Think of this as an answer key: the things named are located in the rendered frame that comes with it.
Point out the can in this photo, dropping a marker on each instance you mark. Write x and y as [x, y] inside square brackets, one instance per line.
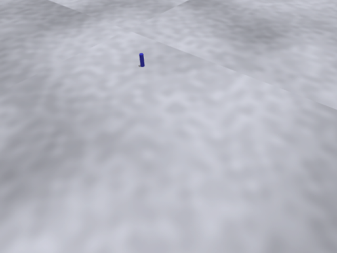
[141, 59]

